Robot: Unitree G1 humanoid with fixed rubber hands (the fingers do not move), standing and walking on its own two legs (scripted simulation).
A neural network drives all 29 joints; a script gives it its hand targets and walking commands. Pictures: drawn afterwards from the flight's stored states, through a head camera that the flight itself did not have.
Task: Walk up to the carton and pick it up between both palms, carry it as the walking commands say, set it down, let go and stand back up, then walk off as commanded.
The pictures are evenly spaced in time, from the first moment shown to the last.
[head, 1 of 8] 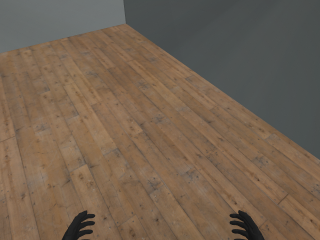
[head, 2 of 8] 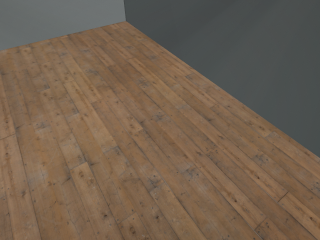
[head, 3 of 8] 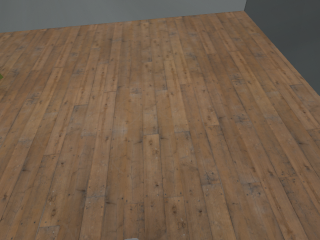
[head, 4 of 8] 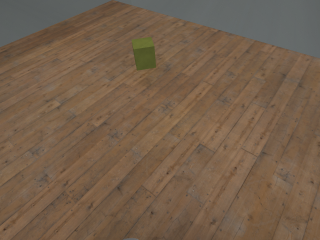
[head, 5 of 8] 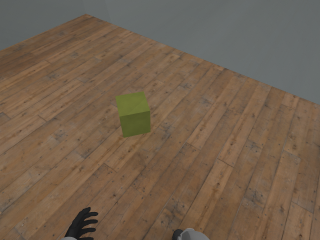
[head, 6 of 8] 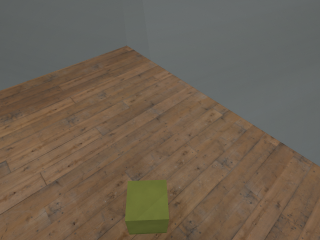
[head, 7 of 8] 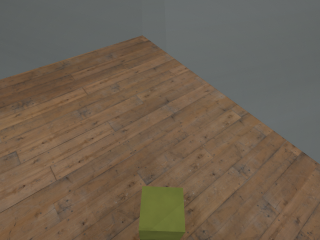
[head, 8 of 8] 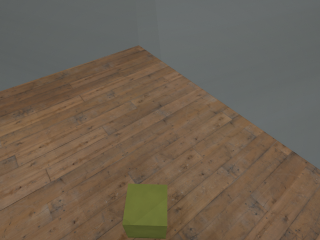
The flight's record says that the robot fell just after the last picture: no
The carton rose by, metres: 0.00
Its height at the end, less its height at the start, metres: +0.00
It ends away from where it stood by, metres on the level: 0.00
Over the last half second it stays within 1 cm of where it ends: yes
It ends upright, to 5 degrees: yes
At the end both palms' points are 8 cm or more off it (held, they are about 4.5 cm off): yes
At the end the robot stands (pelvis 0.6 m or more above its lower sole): yes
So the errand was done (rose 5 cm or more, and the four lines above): no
